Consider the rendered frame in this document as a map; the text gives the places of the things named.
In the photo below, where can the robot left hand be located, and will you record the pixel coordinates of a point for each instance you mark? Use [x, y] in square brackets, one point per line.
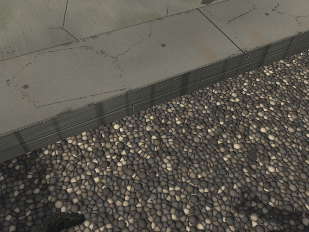
[58, 222]

